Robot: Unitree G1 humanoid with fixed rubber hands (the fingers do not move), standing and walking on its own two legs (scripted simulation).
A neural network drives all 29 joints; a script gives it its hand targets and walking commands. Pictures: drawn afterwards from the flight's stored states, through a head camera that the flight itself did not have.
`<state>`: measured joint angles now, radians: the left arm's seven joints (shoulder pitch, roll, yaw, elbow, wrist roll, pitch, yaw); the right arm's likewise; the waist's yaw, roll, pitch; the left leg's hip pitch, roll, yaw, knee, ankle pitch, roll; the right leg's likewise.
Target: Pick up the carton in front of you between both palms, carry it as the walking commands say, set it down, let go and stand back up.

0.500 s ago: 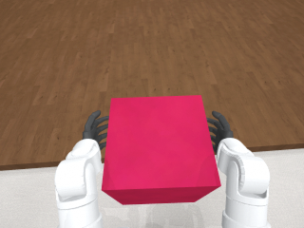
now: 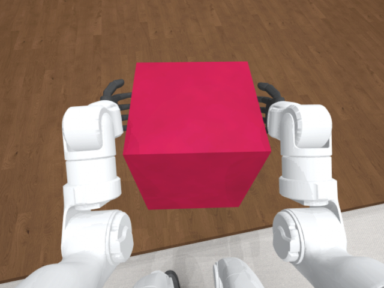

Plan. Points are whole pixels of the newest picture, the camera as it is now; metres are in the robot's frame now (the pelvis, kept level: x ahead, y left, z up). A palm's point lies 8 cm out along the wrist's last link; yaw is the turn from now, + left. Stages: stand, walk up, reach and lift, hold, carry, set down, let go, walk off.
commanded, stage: carry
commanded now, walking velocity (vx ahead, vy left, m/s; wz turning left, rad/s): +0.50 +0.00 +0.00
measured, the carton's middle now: (193, 142) +0.38 -0.01 +0.05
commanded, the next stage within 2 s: none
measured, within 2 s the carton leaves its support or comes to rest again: neither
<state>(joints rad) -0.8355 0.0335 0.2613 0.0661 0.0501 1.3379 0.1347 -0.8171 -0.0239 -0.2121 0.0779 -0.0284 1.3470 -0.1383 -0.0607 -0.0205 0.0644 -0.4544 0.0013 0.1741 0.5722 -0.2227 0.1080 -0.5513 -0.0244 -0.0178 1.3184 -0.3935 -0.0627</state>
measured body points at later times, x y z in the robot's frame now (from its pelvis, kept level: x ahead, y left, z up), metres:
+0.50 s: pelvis +0.39 -0.06 +0.05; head +0.47 -0.04 +0.49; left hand +0.75 +0.15 +0.15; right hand +0.79 -0.15 +0.15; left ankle +0.25 +0.06 -0.50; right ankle +0.46 -0.09 -0.64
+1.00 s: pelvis +0.74 -0.03 +0.09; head +0.77 -0.03 +0.54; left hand +1.14 +0.09 +0.25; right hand +1.11 -0.21 +0.24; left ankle +0.77 +0.02 -0.64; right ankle +0.67 -0.15 -0.54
